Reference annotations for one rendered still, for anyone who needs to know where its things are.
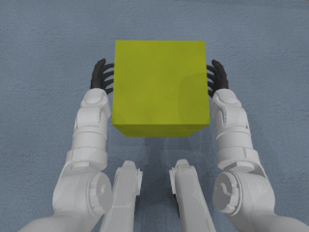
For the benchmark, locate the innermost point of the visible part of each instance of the carton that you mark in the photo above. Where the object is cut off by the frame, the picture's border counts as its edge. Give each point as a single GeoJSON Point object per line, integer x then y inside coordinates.
{"type": "Point", "coordinates": [160, 88]}

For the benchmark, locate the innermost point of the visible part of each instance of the left robot hand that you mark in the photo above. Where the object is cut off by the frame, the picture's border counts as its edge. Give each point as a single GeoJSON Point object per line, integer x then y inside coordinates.
{"type": "Point", "coordinates": [98, 76]}

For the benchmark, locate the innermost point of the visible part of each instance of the robot right forearm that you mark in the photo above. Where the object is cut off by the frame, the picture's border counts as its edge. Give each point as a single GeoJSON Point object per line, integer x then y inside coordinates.
{"type": "Point", "coordinates": [232, 132]}

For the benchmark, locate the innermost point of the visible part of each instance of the robot right upper arm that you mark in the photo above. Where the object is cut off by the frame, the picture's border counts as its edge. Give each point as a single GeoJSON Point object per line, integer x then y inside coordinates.
{"type": "Point", "coordinates": [247, 200]}

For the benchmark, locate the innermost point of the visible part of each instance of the robot left thigh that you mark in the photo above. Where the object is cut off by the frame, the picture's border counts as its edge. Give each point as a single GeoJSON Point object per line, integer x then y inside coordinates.
{"type": "Point", "coordinates": [126, 186]}

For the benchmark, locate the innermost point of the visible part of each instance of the robot left upper arm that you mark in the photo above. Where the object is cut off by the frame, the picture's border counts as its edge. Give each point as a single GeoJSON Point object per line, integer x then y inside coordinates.
{"type": "Point", "coordinates": [79, 201]}

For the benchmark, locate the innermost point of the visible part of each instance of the robot right shin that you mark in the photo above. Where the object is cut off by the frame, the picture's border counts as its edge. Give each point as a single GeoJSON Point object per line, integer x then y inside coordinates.
{"type": "Point", "coordinates": [184, 161]}

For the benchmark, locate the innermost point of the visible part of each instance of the right robot hand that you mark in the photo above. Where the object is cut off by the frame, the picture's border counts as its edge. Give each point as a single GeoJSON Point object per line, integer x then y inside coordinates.
{"type": "Point", "coordinates": [219, 77]}

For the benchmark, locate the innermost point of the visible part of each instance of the robot left forearm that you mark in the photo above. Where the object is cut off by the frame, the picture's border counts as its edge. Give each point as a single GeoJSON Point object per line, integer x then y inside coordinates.
{"type": "Point", "coordinates": [88, 147]}

